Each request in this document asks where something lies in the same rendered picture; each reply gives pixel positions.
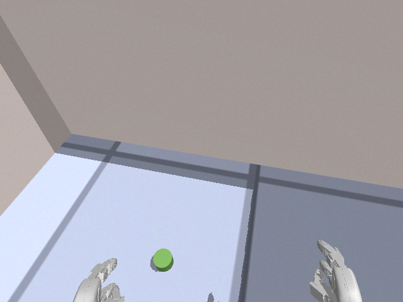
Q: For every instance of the right robot hand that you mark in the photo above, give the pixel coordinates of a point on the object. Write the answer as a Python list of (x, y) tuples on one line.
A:
[(341, 278)]

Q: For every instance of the tin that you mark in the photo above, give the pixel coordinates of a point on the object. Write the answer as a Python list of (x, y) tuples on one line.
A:
[(163, 260)]

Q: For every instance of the left robot hand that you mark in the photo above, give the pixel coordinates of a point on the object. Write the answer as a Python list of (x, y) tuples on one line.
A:
[(90, 288)]

